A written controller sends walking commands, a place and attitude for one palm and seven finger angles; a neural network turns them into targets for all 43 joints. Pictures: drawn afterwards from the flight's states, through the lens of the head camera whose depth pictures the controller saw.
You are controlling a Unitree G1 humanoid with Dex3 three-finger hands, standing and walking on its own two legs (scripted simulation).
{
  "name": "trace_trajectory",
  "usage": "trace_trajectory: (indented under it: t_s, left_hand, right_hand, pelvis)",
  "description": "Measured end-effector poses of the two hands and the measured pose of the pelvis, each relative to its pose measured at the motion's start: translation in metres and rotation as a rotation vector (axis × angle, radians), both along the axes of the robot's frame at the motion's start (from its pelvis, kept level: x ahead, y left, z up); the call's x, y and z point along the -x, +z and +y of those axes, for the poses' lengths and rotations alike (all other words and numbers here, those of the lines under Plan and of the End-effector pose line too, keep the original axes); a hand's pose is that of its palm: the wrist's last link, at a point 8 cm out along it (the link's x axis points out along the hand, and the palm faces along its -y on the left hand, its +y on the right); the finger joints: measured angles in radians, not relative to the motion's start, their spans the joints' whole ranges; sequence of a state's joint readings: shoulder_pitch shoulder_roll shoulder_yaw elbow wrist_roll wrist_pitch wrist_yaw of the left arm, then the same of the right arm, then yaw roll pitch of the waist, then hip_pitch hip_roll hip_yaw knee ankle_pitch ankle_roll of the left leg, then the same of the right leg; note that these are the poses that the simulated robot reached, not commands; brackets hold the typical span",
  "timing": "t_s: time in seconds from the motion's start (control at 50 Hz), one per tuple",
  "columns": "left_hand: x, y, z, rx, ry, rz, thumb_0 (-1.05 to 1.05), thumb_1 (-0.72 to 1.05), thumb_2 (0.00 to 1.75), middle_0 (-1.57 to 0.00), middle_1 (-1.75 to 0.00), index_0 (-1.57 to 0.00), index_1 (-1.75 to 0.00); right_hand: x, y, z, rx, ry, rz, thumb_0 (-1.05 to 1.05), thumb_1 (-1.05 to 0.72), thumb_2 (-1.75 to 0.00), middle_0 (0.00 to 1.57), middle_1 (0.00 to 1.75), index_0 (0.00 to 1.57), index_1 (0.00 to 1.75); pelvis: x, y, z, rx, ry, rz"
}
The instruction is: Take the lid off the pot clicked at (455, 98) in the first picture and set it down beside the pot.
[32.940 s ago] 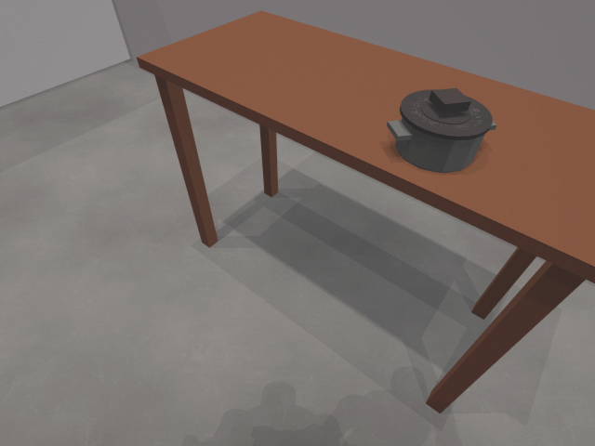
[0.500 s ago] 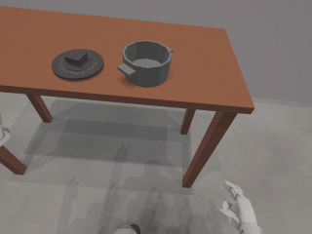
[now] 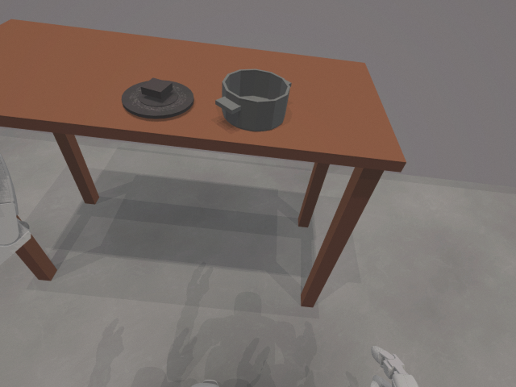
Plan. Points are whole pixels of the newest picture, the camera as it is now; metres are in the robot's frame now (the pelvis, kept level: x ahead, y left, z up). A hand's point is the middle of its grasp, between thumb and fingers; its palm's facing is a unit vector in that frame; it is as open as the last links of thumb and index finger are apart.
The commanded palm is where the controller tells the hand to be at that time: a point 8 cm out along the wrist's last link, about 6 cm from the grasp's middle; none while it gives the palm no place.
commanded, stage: stop stepping back and stand still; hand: left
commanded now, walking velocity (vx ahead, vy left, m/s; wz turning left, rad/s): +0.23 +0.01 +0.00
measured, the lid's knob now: (157, 88) +0.71 +0.29 +0.10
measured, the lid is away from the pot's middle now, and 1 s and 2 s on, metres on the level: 0.23 0.23 0.23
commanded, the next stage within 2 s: let the arm hang, fingers relaxed in 1.58 s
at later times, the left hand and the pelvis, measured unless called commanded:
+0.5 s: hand out of the picture +0.18 +0.26 +0.29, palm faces +0.54 -0.77 -0.35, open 7.4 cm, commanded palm none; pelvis +0.01 +0.02 +0.00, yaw +0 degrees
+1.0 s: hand out of the picture +0.06 +0.20 -0.18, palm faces +0.07 -0.97 -0.22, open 6.9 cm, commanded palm none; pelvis +0.03 +0.00 +0.00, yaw +5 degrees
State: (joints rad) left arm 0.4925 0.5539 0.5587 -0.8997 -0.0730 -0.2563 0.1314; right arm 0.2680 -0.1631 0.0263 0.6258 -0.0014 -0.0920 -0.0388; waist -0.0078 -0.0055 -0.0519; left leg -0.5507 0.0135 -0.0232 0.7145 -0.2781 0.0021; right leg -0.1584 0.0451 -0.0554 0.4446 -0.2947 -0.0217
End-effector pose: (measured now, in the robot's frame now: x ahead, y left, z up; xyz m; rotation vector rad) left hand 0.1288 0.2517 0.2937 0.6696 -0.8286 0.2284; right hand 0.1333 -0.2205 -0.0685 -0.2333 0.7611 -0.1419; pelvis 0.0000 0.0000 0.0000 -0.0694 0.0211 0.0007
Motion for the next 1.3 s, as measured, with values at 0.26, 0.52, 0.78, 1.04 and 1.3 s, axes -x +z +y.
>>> trace_trajectory:
  t_s: [0.26,0.52,0.78,1.04,1.3]
  left_hand:
    - [-0.025,-0.034,0.046,0.289,0.11,0.125,0.01,0.89,0.9,-0.2,-0.3,-0.2,-0.3]
    - [-0.023,-0.009,0.051,0.144,0.127,-0.024,0.0,0.88,0.9,-0.21,-0.3,-0.22,-0.3]
    - [0.013,-0.433,-0.04,0.65,0.274,1.844,0.01,0.92,0.9,-0.19,-0.3,-0.19,-0.29]
    - [0.081,-0.433,-0.004,0.727,0.598,2.043,-0.04,0.96,0.89,-0.2,-0.3,-0.2,-0.3]
    - [0.054,-0.427,-0.035,0.755,0.561,2.01,0.0,0.91,0.9,-0.2,-0.3,-0.2,-0.29]
  right_hand:
    - [0.016,0.013,0.013,-0.043,-0.059,-0.092,0.02,-0.91,-0.89,0.2,0.3,0.2,0.3]
    - [-0.007,-0.01,0.002,0.008,-0.034,0.026,0.02,-0.91,-0.89,0.2,0.3,0.2,0.3]
    - [0.054,-0.057,-0.022,-0.017,-0.082,0.337,0.01,-0.91,-0.89,0.2,0.3,0.2,0.3]
    - [0.139,-0.059,-0.006,-0.053,-0.157,0.756,0.01,-0.91,-0.89,0.19,0.3,0.2,0.3]
    - [0.074,-0.074,-0.002,-0.104,-0.114,0.641,0.03,-0.94,-0.89,0.2,0.3,0.2,0.3]
  pelvis:
    - [0.017,0.006,0.013,-0.037,-0.006,-0.011]
    - [-0.008,0.0,0.024,-0.04,0.01,-0.015]
    - [-0.007,-0.011,0.002,-0.105,0.035,-0.002]
    - [-0.039,0.004,-0.006,-0.054,0.08,0.01]
    - [-0.059,0.007,-0.012,-0.064,0.072,-0.011]
